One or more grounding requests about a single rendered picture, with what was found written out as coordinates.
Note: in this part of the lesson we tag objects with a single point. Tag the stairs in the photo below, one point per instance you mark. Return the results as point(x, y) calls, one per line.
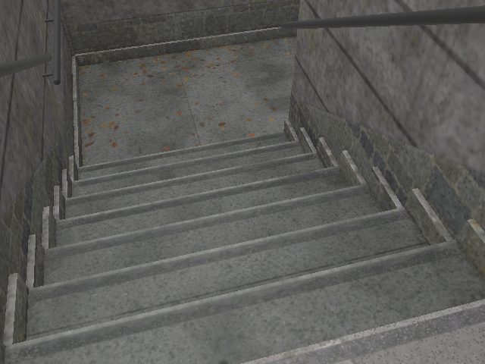
point(226, 253)

